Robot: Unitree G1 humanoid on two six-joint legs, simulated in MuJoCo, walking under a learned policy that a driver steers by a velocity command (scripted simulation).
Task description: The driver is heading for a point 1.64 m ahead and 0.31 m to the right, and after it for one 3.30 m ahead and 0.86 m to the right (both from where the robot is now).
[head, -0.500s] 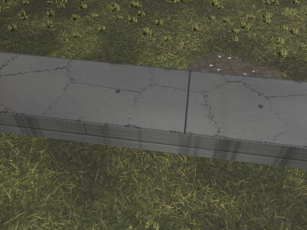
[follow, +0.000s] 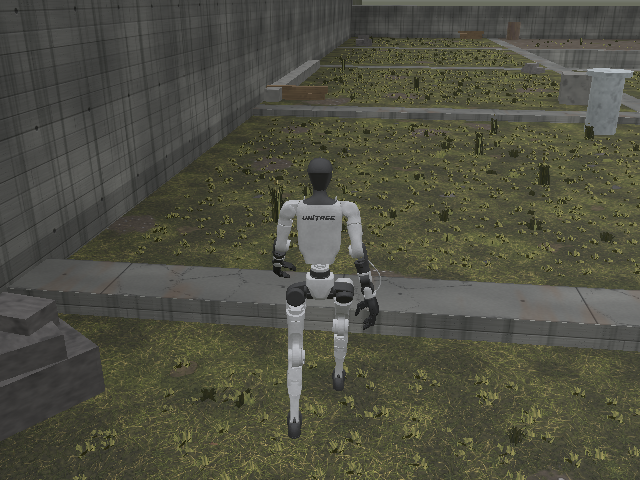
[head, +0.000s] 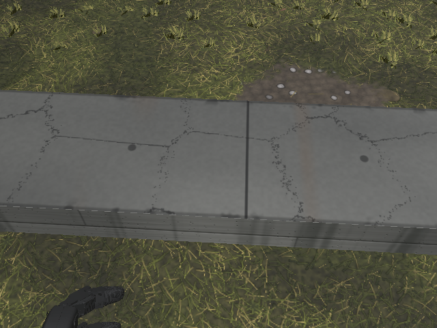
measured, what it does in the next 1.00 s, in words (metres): walks ahead: left foot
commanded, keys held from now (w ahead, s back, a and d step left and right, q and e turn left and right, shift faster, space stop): w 0.46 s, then w+e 0.54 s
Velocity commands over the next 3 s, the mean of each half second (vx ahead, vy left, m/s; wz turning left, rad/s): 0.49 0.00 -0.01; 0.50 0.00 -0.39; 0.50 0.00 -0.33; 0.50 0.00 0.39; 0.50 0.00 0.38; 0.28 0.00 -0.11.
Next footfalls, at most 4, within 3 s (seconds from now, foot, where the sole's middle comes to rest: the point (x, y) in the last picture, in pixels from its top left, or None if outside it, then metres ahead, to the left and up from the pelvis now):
0.54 left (170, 319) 0.48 0.13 -0.75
1.16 right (281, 188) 0.81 -0.23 -0.59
1.76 left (254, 120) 1.11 -0.18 -0.59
2.26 right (316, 84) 1.40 -0.49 -0.70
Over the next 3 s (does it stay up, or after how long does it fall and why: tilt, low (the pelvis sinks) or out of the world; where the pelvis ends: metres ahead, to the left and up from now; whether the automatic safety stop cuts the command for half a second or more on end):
stays up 1.56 -0.36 0.08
